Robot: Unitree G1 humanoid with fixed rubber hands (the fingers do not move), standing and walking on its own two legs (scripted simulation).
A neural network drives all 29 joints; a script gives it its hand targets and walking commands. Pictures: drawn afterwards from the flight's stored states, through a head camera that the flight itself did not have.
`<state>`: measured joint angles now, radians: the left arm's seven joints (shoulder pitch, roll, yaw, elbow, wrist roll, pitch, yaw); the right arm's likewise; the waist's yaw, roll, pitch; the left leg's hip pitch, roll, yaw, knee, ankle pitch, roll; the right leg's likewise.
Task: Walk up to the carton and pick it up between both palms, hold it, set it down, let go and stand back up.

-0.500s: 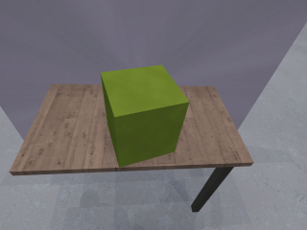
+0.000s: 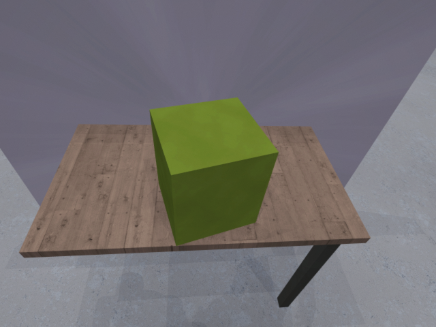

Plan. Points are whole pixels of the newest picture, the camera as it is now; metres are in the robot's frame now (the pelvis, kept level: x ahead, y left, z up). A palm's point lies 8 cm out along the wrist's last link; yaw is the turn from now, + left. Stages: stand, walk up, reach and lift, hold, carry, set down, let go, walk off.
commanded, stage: stand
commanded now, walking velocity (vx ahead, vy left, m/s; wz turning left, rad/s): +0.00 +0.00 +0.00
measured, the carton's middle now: (207, 170) +0.47 +0.01 +0.01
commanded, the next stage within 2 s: none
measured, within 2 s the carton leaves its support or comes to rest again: neither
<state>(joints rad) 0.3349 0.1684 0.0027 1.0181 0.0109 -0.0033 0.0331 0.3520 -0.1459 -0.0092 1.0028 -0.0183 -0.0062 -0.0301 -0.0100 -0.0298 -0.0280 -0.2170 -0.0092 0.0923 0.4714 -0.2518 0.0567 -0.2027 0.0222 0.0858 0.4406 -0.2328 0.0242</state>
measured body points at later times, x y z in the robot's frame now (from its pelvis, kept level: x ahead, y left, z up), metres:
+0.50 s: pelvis +0.00 +0.00 +0.00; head +0.00 +0.01 +0.45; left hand -0.02 +0.22 -0.16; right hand -0.03 -0.22 -0.15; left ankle +0.00 +0.08 -0.74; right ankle +0.00 -0.14 -0.74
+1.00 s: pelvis +0.00 -0.01 +0.00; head +0.00 +0.00 +0.45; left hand -0.02 +0.19 -0.17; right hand -0.05 -0.22 -0.15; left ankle +0.00 +0.08 -0.74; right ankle +0.00 -0.14 -0.74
